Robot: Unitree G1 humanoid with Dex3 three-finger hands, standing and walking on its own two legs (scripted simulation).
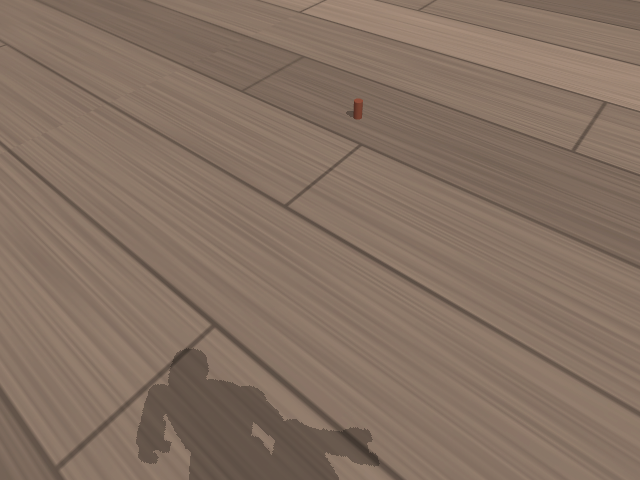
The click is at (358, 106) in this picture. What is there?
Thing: slim round
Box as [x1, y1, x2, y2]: [353, 98, 362, 119]
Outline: 358,98 354,100 353,117 357,119 361,117 362,100
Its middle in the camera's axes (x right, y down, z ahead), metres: +0.20 -0.72 +2.23
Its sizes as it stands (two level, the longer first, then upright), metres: 0.048 0.048 0.102
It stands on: the floor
